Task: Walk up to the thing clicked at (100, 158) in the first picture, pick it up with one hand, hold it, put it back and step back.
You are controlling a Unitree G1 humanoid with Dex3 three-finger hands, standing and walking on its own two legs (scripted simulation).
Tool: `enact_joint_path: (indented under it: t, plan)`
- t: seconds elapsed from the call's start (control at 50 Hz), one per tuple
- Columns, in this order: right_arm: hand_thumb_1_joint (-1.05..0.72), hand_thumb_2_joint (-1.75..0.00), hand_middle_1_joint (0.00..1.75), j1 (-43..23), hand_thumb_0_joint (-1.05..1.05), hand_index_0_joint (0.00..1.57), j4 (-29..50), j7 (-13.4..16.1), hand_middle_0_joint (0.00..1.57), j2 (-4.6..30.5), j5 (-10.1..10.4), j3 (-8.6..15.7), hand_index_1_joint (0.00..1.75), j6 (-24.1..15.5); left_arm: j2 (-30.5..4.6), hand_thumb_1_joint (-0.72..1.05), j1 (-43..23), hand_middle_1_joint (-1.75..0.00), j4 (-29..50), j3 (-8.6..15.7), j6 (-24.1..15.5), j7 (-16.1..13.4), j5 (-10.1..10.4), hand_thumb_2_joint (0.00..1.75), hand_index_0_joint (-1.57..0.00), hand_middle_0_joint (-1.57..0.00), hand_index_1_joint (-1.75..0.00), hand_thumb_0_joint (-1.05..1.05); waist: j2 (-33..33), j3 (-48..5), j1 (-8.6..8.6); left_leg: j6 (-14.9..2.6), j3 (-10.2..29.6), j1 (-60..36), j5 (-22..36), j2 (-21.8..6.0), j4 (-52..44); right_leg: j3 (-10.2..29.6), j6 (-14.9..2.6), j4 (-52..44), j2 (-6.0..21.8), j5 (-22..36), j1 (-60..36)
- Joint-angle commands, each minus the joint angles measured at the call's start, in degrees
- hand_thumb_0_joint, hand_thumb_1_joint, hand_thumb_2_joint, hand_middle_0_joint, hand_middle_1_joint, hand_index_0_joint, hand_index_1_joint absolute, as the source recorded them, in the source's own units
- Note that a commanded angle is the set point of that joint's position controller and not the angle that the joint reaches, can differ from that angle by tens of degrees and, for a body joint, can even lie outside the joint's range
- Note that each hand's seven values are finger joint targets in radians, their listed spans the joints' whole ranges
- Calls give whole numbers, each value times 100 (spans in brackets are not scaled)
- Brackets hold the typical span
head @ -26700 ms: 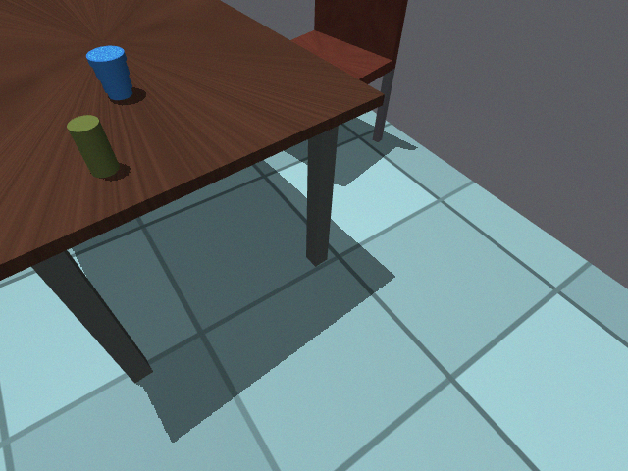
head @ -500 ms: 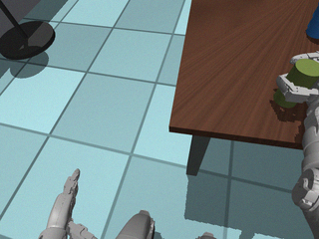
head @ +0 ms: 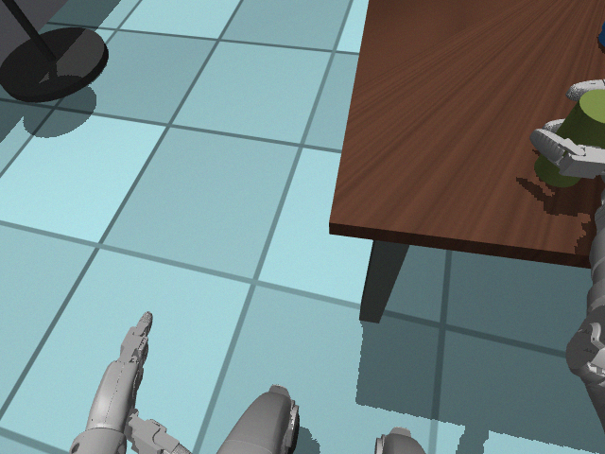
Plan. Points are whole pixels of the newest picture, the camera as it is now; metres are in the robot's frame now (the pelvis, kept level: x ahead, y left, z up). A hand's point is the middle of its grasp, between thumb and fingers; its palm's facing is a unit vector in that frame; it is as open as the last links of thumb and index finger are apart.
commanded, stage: open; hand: right
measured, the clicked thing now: (579, 142) +0.52 -0.23 +0.09
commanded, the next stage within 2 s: withdraw in 0.22 s
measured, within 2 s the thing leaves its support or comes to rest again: neither
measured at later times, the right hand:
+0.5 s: hand (591, 126) +0.53 -0.24 +0.11, palm faces +0.19 +0.98 +0.03, open 15.5 cm
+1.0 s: hand out of the picture +0.52 -0.32 +0.19, palm faces +0.29 +0.94 -0.19, open 17.5 cm
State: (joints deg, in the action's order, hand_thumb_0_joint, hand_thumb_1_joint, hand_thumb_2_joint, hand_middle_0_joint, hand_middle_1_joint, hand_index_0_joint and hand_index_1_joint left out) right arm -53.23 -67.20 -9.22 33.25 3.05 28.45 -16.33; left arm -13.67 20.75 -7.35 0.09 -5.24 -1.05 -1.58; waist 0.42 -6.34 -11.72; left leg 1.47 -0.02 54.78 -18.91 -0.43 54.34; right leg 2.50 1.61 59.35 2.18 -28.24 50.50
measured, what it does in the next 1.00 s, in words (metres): stands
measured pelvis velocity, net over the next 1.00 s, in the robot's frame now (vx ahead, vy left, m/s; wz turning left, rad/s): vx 0.03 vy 0.00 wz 0.00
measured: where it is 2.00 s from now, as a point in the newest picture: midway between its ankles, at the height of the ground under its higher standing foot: outside the picture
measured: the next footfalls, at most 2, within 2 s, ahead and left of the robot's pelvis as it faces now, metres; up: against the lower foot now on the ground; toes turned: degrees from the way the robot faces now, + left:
none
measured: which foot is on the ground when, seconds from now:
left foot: down 0.00-1.00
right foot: down 0.00-1.00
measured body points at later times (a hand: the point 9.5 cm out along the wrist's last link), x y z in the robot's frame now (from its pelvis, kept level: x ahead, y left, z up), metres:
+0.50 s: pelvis +0.01 +0.00 +0.01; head +0.12 -0.02 +0.44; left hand +0.16 +0.27 -0.01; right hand +0.51 -0.29 +0.11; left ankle +0.07 +0.14 -0.67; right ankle +0.00 -0.13 -0.67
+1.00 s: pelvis +0.03 +0.00 +0.04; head +0.12 -0.01 +0.48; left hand +0.18 +0.26 -0.02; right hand +0.50 -0.37 +0.20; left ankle +0.07 +0.14 -0.67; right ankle +0.00 -0.13 -0.67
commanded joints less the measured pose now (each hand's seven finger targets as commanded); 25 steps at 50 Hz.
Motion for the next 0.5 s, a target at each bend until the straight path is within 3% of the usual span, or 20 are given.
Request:
enact_joint_path:
  t: [0.0, 0.04, 0.08, 0.12, 0.14, 0.22, 0.24, 0.26, 0.3, 0.32, 0.34, 0.36, 0.42, 0.46, 0.48]
  plan:
    - [34, -37, 65, -2680, 0, 92, 1327, -25, 92, 1535, 35, 31, 65, -328, -909, -55, 27, -5, 1154, 504, -368, -93, 30, 5, -5, -5, -5, 0, -878, -2953, -66, -158, -66, -2065, 1104, 99, -540, -172, -187, -804, -169, 1367, -1119]
    - [37, -32, 58, -2456, 0, 85, 1036, -19, 85, 1502, 38, 25, 58, -286, -875, -55, 238, -5, 1033, 470, -341, -86, 39, 5, -5, -5, -5, 0, -803, -2687, -48, -163, -97, -1935, 982, 115, -570, -168, -189, -835, -176, 1272, -1027]
    - [42, -27, 52, -2678, 0, 79, 1299, -17, 79, 1512, 48, 26, 52, -307, -799, -56, 195, -5, 1118, 418, -339, -75, 37, 6, -5, -5, -5, 0, -911, -2905, -50, -167, -81, -2028, 1124, 114, -531, -177, -179, -815, -183, 1407, -1116]
    - [43, -22, 46, -2468, 0, 70, 1169, 3, 71, 1565, 49, 62, 46, -287, -900, -57, 114, -5, 1160, 496, -349, -95, 39, 6, -5, -5, -6, 0, -787, -2740, -23, -173, -122, -2032, 1117, 121, -525, -169, -171, -830, -179, 1422, -1051]
    - [44, -22, 44, -2620, 0, 66, 1509, -6, 67, 1577, 61, 62, 44, -312, -821, -57, 266, -5, 924, 449, -331, -91, 22, 6, -5, -5, -6, 0, -1088, -2978, 59, -191, -101, -2014, 1261, 107, -471, -177, -142, -814, -176, 1615, -1262]
    - [44, -21, 37, -2499, 0, 52, 1203, 27, 52, 1372, 71, -17, 37, -292, -915, -58, 28, -5, 1155, 526, -361, -99, 25, 7, -4, -6, -7, 0, -839, -2626, -46, -205, -154, -1791, 1119, 147, -499, -133, -150, -831, -161, 1541, -1167]
    - [42, -21, 35, -2590, 0, 47, 1431, 34, 48, 1468, 62, 5, 35, -315, -870, -58, 53, -5, 1017, 472, -358, -102, 20, 7, -4, -6, -7, 0, -988, -2824, 71, -201, -126, -1890, 1147, 124, -494, -157, -148, -838, -160, 1549, -1260]
    - [41, -21, 34, -2501, 0, 45, 1285, 28, 45, 1435, 51, -7, 34, -315, -884, -58, 13, -5, 1135, 485, -370, -103, 20, 7, -4, -6, -7, 0, -905, -2854, -27, -203, -134, -1902, 1267, 131, -451, -152, -141, -794, -154, 1672, -1270]
    - [38, -22, 32, -2460, 0, 40, 1383, 19, 40, 1410, 69, -19, 32, -321, -880, -58, 35, -5, 1121, 459, -360, -103, 24, 7, -4, -6, -7, 0, -961, -2911, 60, -216, -159, -1934, 1358, 146, -435, -138, -119, -816, -153, 1880, -1371]
    - [46, -18, 24, -2394, 0, 32, 1295, 14, 32, 1368, 85, -1, 24, -305, -932, -53, 304, -6, 943, 581, -336, -107, 23, 3, -7, -5, -5, 0, -983, -2887, -3, -227, -168, -1878, 1412, 151, -434, -127, -107, -812, -156, 1984, -1438]
    - [44, -18, 23, -2269, 0, 27, 1254, 21, 26, 1457, 81, 59, 23, -285, -1029, -53, 329, -6, 962, 651, -316, -109, 26, 4, -6, -5, -5, 0, -968, -2898, 31, -235, -177, -1917, 1490, 158, -436, -116, -92, -825, -160, 2133, -1473]
    - [45, -16, 19, -2395, 0, 22, 1610, 30, 22, 1775, 80, 197, 19, -313, -1239, -52, 187, -6, 1230, 852, -319, -127, 58, 3, -6, -5, -5, 0, -979, -3163, 27, -234, -187, -2077, 1546, 151, -451, -99, -94, -857, -145, 2221, -1603]
    - [47, -12, 14, -2467, 0, 14, 1819, 4, 15, 1933, 102, 294, 13, -288, -1176, -53, 206, -6, 1076, 834, -264, -124, 83, 3, -6, -5, -5, 0, -1062, -3277, 136, -242, -175, -2311, 1704, 140, -498, -126, -84, -888, -169, 2420, -1739]
    - [52, -6, 8, -2698, 0, 9, 2194, 10, 9, 2239, 169, 475, 8, -291, -1010, -53, 144, -5, 960, 628, -247, -126, 129, 4, -6, -5, -5, 0, -1110, -3270, 307, -233, -154, -2549, 1641, 123, -612, -159, -104, -987, -194, 2248, -1710]
    - [53, -6, 7, -2712, 0, 8, 2084, -11, 9, 2184, 149, 382, 7, -254, -831, -53, 84, -5, 820, 468, -238, -122, 141, 4, -6, -5, -5, 0, -1136, -3147, 320, -226, -127, -2621, 1621, 113, -651, -195, -114, -1025, -209, 2146, -1655]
